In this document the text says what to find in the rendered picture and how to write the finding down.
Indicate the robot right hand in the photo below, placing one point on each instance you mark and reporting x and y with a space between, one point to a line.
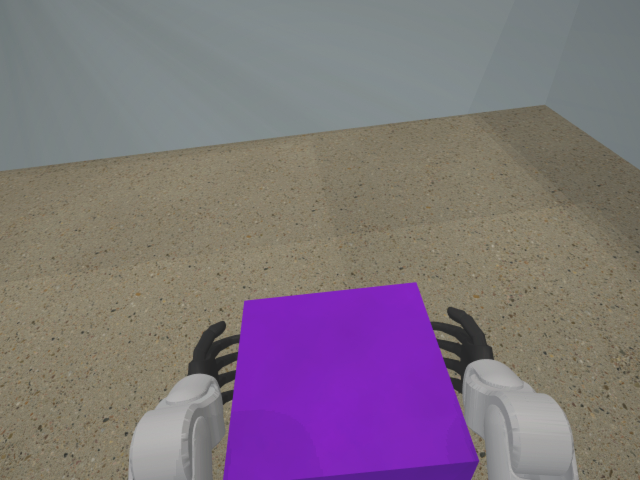
473 348

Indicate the robot right forearm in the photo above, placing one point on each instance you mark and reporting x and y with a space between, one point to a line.
527 434

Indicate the robot left forearm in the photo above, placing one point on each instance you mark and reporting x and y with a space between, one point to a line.
175 441

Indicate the robot left hand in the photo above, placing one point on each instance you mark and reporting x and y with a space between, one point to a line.
204 354

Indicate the carton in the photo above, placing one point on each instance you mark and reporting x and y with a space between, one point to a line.
344 385

